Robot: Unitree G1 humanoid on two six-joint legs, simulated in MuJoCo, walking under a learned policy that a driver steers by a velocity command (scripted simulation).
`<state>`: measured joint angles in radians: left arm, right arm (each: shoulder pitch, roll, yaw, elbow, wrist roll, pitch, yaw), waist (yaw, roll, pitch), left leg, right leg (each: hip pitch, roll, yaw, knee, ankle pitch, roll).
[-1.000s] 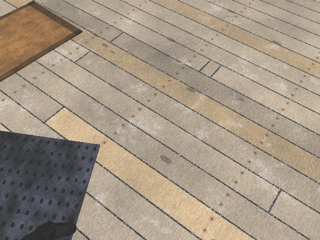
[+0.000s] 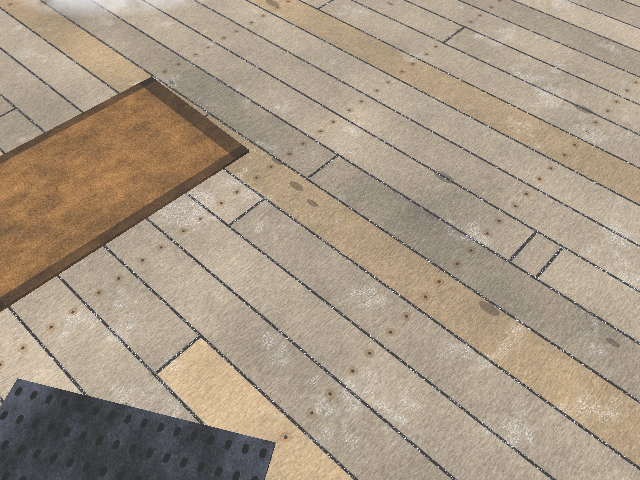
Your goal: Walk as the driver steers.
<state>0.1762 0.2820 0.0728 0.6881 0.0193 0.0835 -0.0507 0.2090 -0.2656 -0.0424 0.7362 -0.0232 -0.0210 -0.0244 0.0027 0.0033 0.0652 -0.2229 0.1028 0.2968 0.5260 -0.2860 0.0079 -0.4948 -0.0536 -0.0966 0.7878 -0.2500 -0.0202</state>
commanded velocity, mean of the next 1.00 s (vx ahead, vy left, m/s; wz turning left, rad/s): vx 0.19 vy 0.00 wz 0.03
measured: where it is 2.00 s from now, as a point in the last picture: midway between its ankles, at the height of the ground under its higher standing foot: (247, 267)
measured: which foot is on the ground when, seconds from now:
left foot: down 0.00-0.06, up 0.08-0.46, down 0.48-0.80, up 0.82-1.00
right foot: up 0.00-0.04, down 0.06-0.50, up 0.52-0.78, down 0.80-1.00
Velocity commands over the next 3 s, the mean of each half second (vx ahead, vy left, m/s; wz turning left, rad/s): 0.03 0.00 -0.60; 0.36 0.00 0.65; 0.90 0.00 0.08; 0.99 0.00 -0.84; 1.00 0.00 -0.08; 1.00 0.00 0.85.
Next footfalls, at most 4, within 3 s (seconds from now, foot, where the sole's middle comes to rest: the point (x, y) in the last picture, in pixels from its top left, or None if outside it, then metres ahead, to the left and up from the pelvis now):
0.06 right None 0.10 -0.11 -0.77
0.48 left None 0.13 0.08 -0.77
0.80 right None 0.05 -0.11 -0.77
1.26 left None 0.41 0.21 -0.77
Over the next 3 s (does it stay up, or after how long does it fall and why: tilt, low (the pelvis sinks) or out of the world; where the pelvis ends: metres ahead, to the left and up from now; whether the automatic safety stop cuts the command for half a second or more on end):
stays up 1.81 0.00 -0.04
